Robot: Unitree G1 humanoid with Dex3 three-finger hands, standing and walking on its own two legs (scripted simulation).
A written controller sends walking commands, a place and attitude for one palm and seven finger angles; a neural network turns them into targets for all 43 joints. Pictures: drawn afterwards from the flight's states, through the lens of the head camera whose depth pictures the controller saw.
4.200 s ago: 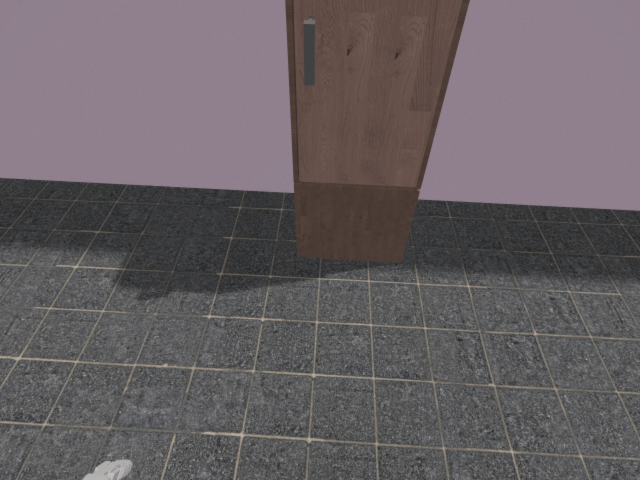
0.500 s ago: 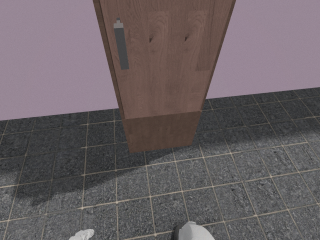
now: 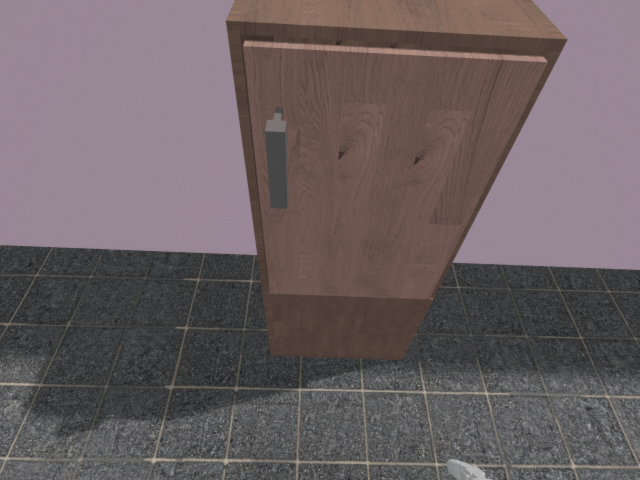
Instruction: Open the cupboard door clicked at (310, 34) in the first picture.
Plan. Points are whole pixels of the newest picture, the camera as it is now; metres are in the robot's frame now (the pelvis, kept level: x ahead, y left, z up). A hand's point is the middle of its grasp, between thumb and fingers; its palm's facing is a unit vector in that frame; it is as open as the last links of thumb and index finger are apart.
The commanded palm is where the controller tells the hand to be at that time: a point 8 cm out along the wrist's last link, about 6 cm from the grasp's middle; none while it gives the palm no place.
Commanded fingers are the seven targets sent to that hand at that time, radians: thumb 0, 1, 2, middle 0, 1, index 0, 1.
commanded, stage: come to a stop and stand still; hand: left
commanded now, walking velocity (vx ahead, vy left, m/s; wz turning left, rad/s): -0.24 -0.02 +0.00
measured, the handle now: (279, 158) +0.53 +0.13 +0.09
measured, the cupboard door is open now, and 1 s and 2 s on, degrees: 0 0 0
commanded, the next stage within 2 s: look again from close up in 0.98 s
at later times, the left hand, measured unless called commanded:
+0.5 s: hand out of the picture -0.03 +0.12 -0.15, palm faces +0.10 -0.97 -0.24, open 7.3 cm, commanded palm none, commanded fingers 0.00 0.90 0.90 -0.20 -0.30 -0.20 -0.30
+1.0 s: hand out of the picture -0.08 +0.15 -0.17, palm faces +0.05 -0.98 -0.18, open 7.4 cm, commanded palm none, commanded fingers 0.00 0.90 0.90 -0.20 -0.30 -0.20 -0.30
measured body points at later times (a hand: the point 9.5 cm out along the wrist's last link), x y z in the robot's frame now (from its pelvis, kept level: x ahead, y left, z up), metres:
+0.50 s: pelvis -0.05 -0.06 +0.01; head -0.04 -0.08 +0.46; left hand -0.03 +0.18 -0.14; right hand -0.01 -0.32 -0.15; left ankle -0.09 +0.08 -0.69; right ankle -0.02 -0.17 -0.73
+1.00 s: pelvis -0.06 -0.02 +0.01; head -0.05 -0.02 +0.46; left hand -0.08 +0.20 -0.15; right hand -0.06 -0.24 -0.16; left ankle -0.10 +0.09 -0.73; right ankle -0.02 -0.17 -0.73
